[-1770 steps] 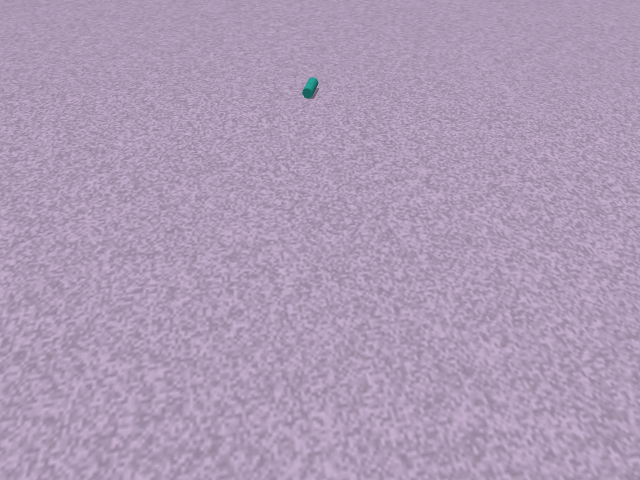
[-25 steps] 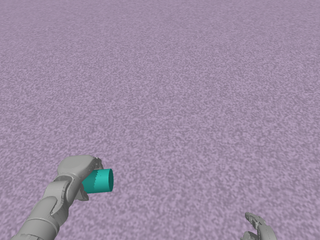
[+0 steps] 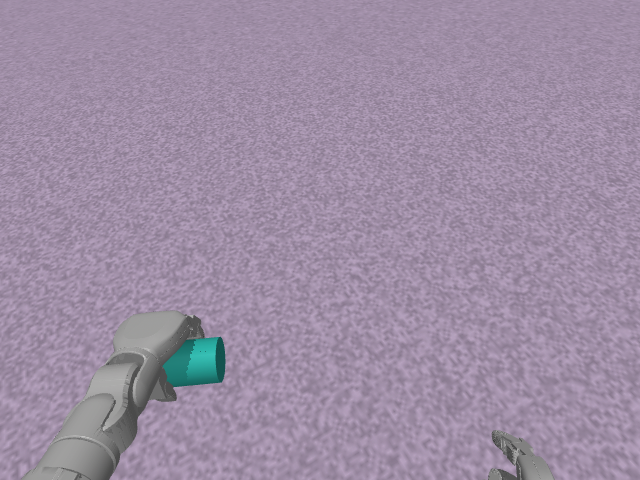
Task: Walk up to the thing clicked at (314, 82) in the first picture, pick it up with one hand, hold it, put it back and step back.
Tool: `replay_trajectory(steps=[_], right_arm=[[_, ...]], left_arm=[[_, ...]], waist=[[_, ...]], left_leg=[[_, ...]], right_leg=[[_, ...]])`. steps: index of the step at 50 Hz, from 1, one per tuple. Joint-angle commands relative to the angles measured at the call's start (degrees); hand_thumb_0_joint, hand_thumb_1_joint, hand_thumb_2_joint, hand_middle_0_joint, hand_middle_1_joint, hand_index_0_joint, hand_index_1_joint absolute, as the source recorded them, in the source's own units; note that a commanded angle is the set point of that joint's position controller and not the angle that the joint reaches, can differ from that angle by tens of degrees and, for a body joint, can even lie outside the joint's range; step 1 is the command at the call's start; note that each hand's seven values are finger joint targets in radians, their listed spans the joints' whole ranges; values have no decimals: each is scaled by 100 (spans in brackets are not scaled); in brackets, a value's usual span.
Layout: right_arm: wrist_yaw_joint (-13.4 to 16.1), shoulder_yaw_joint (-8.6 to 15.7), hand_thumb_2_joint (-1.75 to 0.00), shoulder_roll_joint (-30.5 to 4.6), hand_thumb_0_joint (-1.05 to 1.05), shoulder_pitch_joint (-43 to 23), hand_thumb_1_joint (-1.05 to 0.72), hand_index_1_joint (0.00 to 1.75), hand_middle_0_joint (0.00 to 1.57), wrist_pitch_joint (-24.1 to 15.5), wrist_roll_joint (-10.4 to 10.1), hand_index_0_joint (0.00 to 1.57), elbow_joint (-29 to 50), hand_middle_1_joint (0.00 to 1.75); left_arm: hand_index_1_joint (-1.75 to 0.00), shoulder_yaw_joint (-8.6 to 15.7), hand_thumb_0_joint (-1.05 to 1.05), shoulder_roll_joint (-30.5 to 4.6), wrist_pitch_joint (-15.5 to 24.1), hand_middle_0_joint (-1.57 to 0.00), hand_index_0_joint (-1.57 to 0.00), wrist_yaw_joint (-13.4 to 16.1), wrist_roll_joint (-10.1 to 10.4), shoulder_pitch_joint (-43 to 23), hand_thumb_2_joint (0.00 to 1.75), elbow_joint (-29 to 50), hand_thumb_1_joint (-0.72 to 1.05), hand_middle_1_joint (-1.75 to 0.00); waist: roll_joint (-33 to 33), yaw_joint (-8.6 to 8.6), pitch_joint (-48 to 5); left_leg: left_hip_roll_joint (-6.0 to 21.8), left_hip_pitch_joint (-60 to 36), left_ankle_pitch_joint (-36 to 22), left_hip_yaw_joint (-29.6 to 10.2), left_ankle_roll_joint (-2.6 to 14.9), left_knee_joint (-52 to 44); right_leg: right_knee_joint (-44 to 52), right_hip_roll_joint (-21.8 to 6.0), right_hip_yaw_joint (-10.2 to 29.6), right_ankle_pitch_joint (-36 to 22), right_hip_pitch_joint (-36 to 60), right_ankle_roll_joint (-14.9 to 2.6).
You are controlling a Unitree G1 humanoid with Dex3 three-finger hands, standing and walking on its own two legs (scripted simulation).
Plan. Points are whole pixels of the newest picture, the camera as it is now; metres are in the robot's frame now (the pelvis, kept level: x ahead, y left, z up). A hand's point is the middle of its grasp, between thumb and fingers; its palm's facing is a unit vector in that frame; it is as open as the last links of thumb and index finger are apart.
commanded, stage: crouch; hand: left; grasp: from above
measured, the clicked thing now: (172, 363) +0.30 +0.22 -0.06
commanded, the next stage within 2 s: lower in 1.74 s
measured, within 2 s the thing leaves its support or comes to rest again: neither
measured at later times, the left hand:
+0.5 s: hand (199, 400) +0.31 +0.23 -0.24, palm faces -0.42 +0.03 -0.91, open 9.1 cm
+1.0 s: hand (226, 429) +0.32 +0.23 -0.47, palm faces -0.46 -0.01 -0.89, open 9.1 cm
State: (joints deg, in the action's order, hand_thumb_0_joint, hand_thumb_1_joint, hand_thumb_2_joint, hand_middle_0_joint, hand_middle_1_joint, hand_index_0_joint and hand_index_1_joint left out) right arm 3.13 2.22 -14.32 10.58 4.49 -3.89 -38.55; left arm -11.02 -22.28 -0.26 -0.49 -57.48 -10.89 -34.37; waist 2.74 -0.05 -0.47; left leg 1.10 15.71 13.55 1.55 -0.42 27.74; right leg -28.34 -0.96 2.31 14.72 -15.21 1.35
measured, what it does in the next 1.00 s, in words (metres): lowers itself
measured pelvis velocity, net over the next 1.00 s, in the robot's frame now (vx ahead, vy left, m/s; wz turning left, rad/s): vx -0.08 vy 0.01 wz -0.02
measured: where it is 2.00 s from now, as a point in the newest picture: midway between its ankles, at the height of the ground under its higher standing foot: outside the picture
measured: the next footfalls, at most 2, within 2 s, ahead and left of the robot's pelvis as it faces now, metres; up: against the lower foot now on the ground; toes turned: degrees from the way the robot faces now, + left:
none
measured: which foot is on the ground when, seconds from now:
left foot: down 0.00-1.00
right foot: down 0.00-1.00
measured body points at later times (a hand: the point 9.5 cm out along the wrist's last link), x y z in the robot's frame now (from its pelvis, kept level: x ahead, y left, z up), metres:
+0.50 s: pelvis -0.04 +0.01 -0.12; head +0.07 +0.02 +0.31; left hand +0.32 +0.23 -0.19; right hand +0.04 -0.29 -0.24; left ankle +0.01 +0.13 -0.74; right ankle +0.00 -0.14 -0.74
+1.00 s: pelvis -0.08 +0.01 -0.30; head +0.13 +0.03 +0.10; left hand +0.34 +0.23 -0.42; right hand +0.00 -0.27 -0.43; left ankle +0.01 +0.13 -0.74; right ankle +0.00 -0.13 -0.74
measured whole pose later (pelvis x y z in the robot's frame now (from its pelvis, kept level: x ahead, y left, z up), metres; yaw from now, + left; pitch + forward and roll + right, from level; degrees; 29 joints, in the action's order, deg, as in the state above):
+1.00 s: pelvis -0.08 +0.01 -0.30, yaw -1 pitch +37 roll -5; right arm -2.4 3.1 -13.2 8.8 -3.8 5.5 -44.4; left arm -1.7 -25.2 6.2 24.9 -69.7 -39.1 -70.0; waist 1.8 7.8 -11.4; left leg 0.7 111.8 36.4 -4.2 -0.5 111.4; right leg -109.5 0.4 -0.7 38.4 -107.9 2.3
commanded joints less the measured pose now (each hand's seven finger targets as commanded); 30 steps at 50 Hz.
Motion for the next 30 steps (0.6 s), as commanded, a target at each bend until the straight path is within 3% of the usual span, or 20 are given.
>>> replay_trajectory(steps=[1, 2, 5, 7, 11, 15, 16, 18, 22, 24, 28, 30], right_arm=[[11, 249, -90, -745, 0, -346, -88, 30, 20, -180, 15, 20, 730, 30], [4, 250, -90, -724, 0, -330, -88, 30, 20, -164, 26, 20, 722, 30], [-53, 285, -90, -761, 0, -187, -88, 30, 20, -133, 110, 20, 617, 30], [-95, 331, -90, -804, 0, -78, -88, 30, 20, -114, 169, 20, 514, 30], [-182, 424, -90, -821, 0, 219, -89, 30, 20, -168, 279, 20, 344, 30], [-238, 523, -90, -882, 0, 429, -89, 30, 20, -258, 362, 20, 315, 30], [-247, 537, -90, -908, 0, 434, -89, 30, 20, -290, 387, 20, 302, 30], [-240, 558, -90, -947, 0, 477, -89, 30, 20, -363, 436, 20, 245, 30], [-202, 591, -90, -968, 0, 527, -89, 30, 20, -457, 521, 20, 156, 30], [-184, 613, -90, -985, 0, 591, -89, 30, 20, -513, 549, 20, 122, 30], [-157, 635, -90, -1072, 0, 561, -89, 30, 20, -591, 634, 20, 63, 30], [-154, 615, -90, -1059, 0, 572, -89, 30, 20, -608, 652, 20, 45, 30]], left_arm=[[-41, 490, 0, -940, 144, -108, -106, 425, -91, -1461, 59, 756, 65, -39], [-41, 606, 0, -1003, 171, -108, -107, 536, -161, -1418, 59, 592, 66, -39], [-38, 601, 0, -922, 246, -110, -109, 947, -360, -1613, 57, 123, 68, -37], [-40, 601, 0, -994, 276, -112, -111, 1194, -475, -2114, 58, -70, 70, -38], [-39, 465, 0, -761, 347, -115, -112, 1661, -736, -2541, 60, -735, 71, -36], [-41, 523, 0, -709, 389, -115, -115, 2112, -936, -2967, 56, -1347, 75, -40], [-42, 462, 0, -590, 375, -115, -115, 2198, -965, -3053, 56, -1590, 76, -41], [-42, 637, 0, -829, 372, -117, -116, 2354, -1006, -3225, 59, -1734, 77, -41], [-42, 796, 0, -996, 299, -121, -119, 2543, -1028, -3573, 62, -2000, 81, -40], [-40, 687, 0, -827, 251, -123, -121, 2569, -992, -3740, 63, -2136, 82, -37], [-40, 1019, 0, -1253, 196, -117, -115, 2596, -949, -3798, 61, -2204, 75, -38], [-40, 941, 0, -1176, 212, -117, -115, 2536, -950, -4044, 62, -2245, 74, -37]], waist=[[-429, 28, -1161], [-369, 14, -1105], [-428, 163, -1125], [-324, 213, -1369], [-307, 379, -1891], [-101, 388, -2493], [-33, 478, -2496], [155, 388, -2790], [300, 410, -3349], [111, 537, -3621], [368, 460, -3847], [393, 561, -3913]], left_leg=[[-196, -581, -1238, 33, 100, -111], [-222, -474, -1187, 52, 99, -29], [-224, -129, -1004, 43, 88, 326], [-223, 127, -945, 34, 68, 671], [-239, 1070, -742, 37, 57, 1785], [-174, 1966, -478, -2, 53, 2744], [-158, 2205, -379, -48, 49, 2939], [-148, 2621, -242, -110, 43, 3306], [-144, 3589, 193, -142, 90, 4069], [-143, 4055, 433, -162, 134, 4458], [-85, 4609, 1108, -363, 50, 4758], [-76, 4836, 1365, -447, 38, 4951]], right_leg=[[259, 235, -212, -1129, -57, -179], [223, 206, -201, -1089, -166, -176], [-85, 198, -204, -942, -560, -182], [-381, 195, -204, -904, -871, -187], [-1367, 190, -196, -796, -1802, -188], [-2301, 222, -242, -467, -2830, -246], [-2537, 242, -291, -358, -3184, -260], [-3011, 260, -357, -162, -3675, -291], [-3832, 270, -404, 171, -4493, -332], [-4153, 290, -431, 335, -4801, -330], [-4775, 242, -494, 958, -5622, -359], [-5061, 245, -540, 1192, -6041, -379]])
